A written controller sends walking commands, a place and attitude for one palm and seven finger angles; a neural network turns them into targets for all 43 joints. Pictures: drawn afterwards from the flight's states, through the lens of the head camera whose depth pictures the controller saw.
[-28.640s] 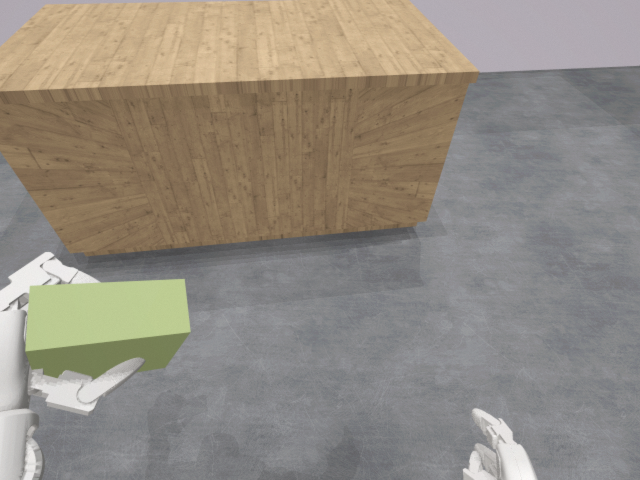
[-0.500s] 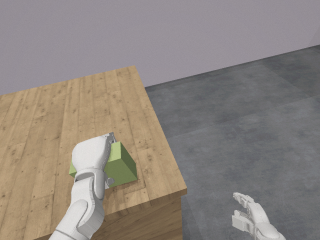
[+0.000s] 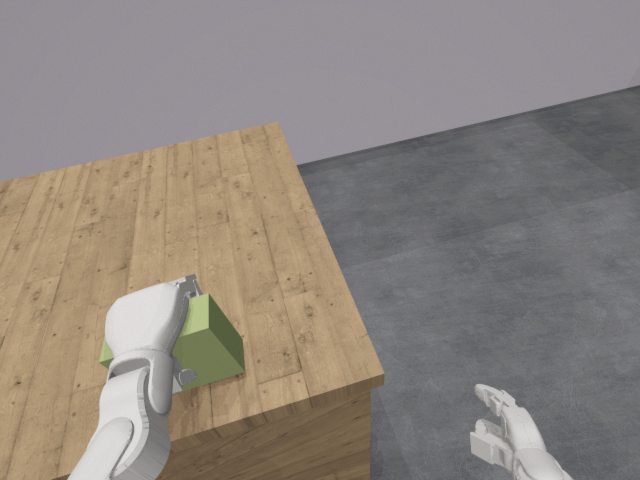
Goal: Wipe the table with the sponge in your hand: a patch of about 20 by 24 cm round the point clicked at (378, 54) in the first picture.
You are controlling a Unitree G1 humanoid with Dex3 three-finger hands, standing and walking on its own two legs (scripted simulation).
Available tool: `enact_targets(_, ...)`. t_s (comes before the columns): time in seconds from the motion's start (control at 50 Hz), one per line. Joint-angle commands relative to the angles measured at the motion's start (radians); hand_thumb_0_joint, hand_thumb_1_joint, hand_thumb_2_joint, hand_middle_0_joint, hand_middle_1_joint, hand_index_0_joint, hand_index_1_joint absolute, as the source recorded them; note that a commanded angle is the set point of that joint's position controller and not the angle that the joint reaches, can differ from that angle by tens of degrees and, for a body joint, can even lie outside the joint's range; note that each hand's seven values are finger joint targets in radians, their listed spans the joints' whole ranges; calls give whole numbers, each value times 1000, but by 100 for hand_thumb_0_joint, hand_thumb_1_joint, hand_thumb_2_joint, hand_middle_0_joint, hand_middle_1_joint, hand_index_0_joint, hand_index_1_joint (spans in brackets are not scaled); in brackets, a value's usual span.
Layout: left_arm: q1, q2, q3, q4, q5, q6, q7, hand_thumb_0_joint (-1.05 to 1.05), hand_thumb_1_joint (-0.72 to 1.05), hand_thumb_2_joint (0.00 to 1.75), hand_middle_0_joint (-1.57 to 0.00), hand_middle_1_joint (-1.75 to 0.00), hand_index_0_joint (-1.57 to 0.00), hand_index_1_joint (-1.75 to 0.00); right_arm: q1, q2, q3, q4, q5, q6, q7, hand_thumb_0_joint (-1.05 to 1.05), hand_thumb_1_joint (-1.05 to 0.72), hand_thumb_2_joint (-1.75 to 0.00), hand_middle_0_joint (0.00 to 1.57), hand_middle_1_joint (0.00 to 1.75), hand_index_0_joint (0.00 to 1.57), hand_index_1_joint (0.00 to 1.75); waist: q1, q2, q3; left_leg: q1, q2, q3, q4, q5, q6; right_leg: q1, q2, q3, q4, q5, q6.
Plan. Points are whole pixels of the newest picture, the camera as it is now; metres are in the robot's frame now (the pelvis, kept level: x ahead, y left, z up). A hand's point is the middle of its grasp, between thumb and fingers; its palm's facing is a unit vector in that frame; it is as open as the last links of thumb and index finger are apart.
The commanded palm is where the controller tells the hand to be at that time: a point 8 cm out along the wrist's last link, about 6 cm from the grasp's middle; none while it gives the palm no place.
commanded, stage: wipe forward along the middle lane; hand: left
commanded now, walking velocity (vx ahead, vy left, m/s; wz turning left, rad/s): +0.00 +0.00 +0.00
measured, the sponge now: (186, 356) +0.25 +0.23 +0.03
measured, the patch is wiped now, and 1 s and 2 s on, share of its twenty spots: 0.90 1.00 1.00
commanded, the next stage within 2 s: slide back across to the first lane in 1.56 s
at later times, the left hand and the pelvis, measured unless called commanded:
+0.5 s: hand (167, 317) +0.29 +0.25 +0.06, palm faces -0.02 -0.08 -1.00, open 9.7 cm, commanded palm +0.27 +0.26 +0.10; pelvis -0.01 +0.00 +0.00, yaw +1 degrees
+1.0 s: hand (164, 292) +0.33 +0.28 +0.06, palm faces -0.06 -0.04 -1.00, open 9.6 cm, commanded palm +0.31 +0.29 +0.10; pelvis -0.03 -0.01 +0.00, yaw +2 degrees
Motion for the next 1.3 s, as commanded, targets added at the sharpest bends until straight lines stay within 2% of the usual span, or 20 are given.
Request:
enact_targets(0.0, -162, 152, 100, -44, 37, 15, 16, 0, 10, 130, -120, -160, -120, -160, -206, -96, -35, -154, -2, -56, -10, 0, -90, -90, 20, 30, 20, 30, 18, -123, -140, -18, -81, 2, -40, 281, 81, 97, 46, 3, -65, 262, -61)
enact_targets(0.02, -169, 141, 87, -32, 39, 14, 15, 0, 10, 130, -120, -160, -120, -160, -205, -93, -33, -156, -3, -58, -11, 0, -90, -90, 20, 30, 20, 30, 18, -142, -136, -24, -82, 1, -40, 279, 80, 97, 44, -2, -64, 266, -59)
enact_targets(0.04, -205, 179, 119, -28, 52, 16, 17, 0, 10, 130, -120, -160, -120, -160, -207, -100, -34, -149, -6, -57, -13, 0, -90, -90, 20, 30, 20, 30, 17, -124, -143, -19, -81, -2, -47, 271, 77, 95, 50, 16, -72, 245, -65)
enact_targets(0.06, -223, 146, 86, -13, 53, 16, 16, 0, 10, 130, -120, -160, -120, -160, -205, -93, -31, -153, -4, -60, -15, 0, -90, -90, 20, 30, 20, 30, 12, -131, -145, -22, -84, 4, -43, 268, 81, 95, 45, -2, -64, 245, -60)
enact_targets(0.14, -274, 204, 139, 67, 61, 15, 17, 0, 10, 130, -120, -160, -120, -160, -209, -103, -30, -133, -7, -61, -26, 0, -90, -90, 20, 30, 20, 30, 17, -148, -142, -31, -86, -2, -48, 244, 77, 87, 49, 15, -79, 219, -63)
enact_targets(0.16, -302, 159, 99, 76, 54, 12, 14, 0, 10, 130, -120, -160, -120, -160, -207, -97, -28, -134, -4, -62, -28, 0, -90, -90, 20, 30, 20, 30, 5, -147, -148, -27, -87, 7, -43, 247, 80, 86, 43, -3, -73, 230, -58)
enact_targets(0.2, -311, 151, 96, 114, 46, 4, 9, 0, 10, 130, -120, -160, -120, -160, -200, -100, -31, -128, -3, -63, -31, 0, -90, -90, 20, 30, 20, 30, 4, -160, -148, -30, -86, 3, -41, 247, 79, 77, 43, -10, -73, 234, -56)
enact_targets(0.24, -307, 188, 138, 142, 45, -5, 6, 0, 10, 130, -120, -160, -120, -160, -199, -106, -33, -124, -6, -64, -34, 0, -90, -90, 20, 30, 20, 30, 11, -158, -152, -37, -87, -3, -41, 248, 77, 82, 45, 6, -80, 239, -61)
enact_targets(0.26, -333, 135, 87, 154, 41, -10, 0, 0, 10, 130, -120, -160, -120, -160, -193, -102, -30, -127, -5, -64, -36, 0, -90, -90, 20, 30, 20, 30, -4, -175, -144, -40, -87, 5, -39, 235, 79, 73, 40, -13, -76, 231, -53)
enact_targets(0.44, -466, 207, 146, 297, 58, -69, 1, 0, 10, 130, -120, -160, -120, -160, -144, -119, -42, -102, -7, -68, -55, 0, -90, -90, 20, 30, 20, 30, -14, -174, -143, -75, -91, 2, -31, 191, 76, 34, 41, -3, -85, 190, -56)
enact_targets(0.48, -463, 163, 112, 327, 55, -81, 2, 0, 10, 130, -120, -160, -120, -160, -129, -117, -46, -101, -4, -70, -55, 0, -90, -90, 20, 30, 20, 30, -19, -176, -155, -76, -94, 6, -25, 191, 77, 31, 40, -19, -75, 193, -52)
enact_targets(0.54, -475, 215, 160, 366, 54, -94, 8, 0, 10, 130, -120, -160, -120, -160, -122, -127, -51, -98, -6, -68, -58, 0, -90, -90, 20, 30, 20, 30, -9, -175, -169, -92, -94, 1, -23, 192, 75, 39, 39, -6, -79, 202, -56)
enact_targets(0.56, -495, 183, 128, 386, 51, -100, 7, 0, 10, 130, -120, -160, -120, -160, -114, -123, -50, -95, -3, -67, -60, 0, -90, -90, 20, 30, 20, 30, -25, -187, -157, -96, -95, 9, -18, 178, 77, 27, 37, -15, -76, 192, -50)
enact_targets(0.74, -620, 266, 186, 523, 64, -153, 18, 0, 10, 130, -120, -160, -120, -160, -65, -135, -59, -76, -3, -65, -71, 0, -90, -90, 20, 30, 20, 30, -32, -172, -165, -137, -93, 5, -19, 130, 75, -7, 37, -10, -85, 127, -50)
enact_targets(0.86, -699, 245, 153, 610, 70, -186, 31, 0, 10, 130, -120, -160, -120, -160, -34, -134, -61, -67, -1, -65, -74, 0, -90, -90, 20, 30, 20, 30, -50, -165, -172, -155, -93, 8, -14, 92, 76, -35, 37, -18, -83, 80, -47)
enact_targets(1.0, -854, 332, 189, 750, 82, -228, 42, 0, 10, 130, -120, -160, -120, -160, 11, -143, -60, -34, -1, -67, -84, 0, -90, -90, 20, 30, 20, 30, -73, -167, -169, -185, -90, 9, -13, 50, 80, -66, 34, -13, -93, 33, -41)
enact_targets(1.02, -880, 358, 205, 768, 88, -235, 45, 0, 10, 130, -120, -160, -120, -160, 20, -146, -61, -27, -2, -65, -85, 0, -90, -90, 20, 30, 20, 30, -73, -160, -187, -187, -90, 8, -9, 62, 79, -62, 34, -11, -88, 47, -42)
enact_targets(1.14, -911, 349, 207, 815, 83, -282, 53, 0, 10, 130, -120, -160, -120, -160, 53, -144, -70, -31, 0, -60, -76, 0, -90, -90, 20, 30, 20, 30, -78, -156, -259, -200, -85, 5, -1, 105, 78, -25, 33, -10, -72, 120, -45)
enact_targets(1.18, -920, 360, 215, 873, 90, -291, 63, 0, 10, 130, -120, -160, -120, -160, 75, -150, -73, -13, -4, -61, -74, 0, -90, -90, 20, 30, 20, 30, -87, -167, -222, -207, -81, 8, 9, 104, 83, -53, 33, -16, -69, 129, -43)
enact_targets(1.28, -972, 391, 225, 928, 97, -308, 73, 0, 10, 130, -120, -160, -120, -160, 100, -156, -76, -1, -3, -57, -69, 0, -90, -90, 20, 30, 20, 30, -95, -162, -235, -221, -82, 11, 11, 107, 84, -56, 32, -14, -67, 137, -40)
